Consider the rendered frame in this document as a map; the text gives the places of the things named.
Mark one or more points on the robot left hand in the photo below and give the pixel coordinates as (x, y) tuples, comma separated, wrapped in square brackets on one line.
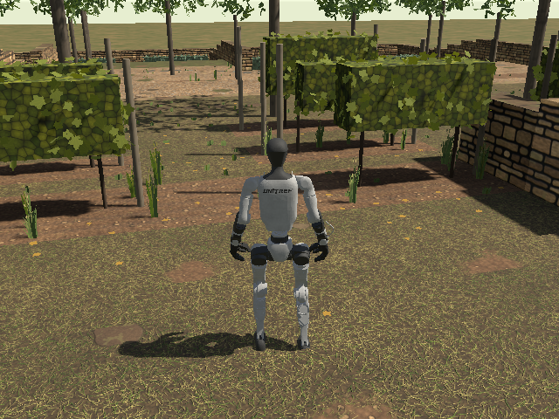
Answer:
[(243, 248)]

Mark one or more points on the right robot shin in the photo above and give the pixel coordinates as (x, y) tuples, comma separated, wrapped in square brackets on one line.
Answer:
[(303, 318)]

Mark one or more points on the right robot upper arm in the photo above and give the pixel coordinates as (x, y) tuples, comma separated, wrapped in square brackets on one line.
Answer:
[(305, 183)]

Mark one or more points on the left robot upper arm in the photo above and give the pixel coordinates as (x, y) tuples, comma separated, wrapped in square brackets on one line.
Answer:
[(250, 185)]

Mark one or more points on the robot right hand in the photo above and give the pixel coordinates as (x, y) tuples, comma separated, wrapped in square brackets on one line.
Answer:
[(315, 248)]

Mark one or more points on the robot left forearm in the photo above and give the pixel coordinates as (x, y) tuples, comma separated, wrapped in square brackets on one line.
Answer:
[(237, 232)]

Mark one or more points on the robot right thigh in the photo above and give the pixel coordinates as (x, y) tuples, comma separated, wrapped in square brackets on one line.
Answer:
[(300, 256)]

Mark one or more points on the robot right forearm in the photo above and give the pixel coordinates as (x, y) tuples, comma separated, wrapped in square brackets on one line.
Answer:
[(320, 231)]

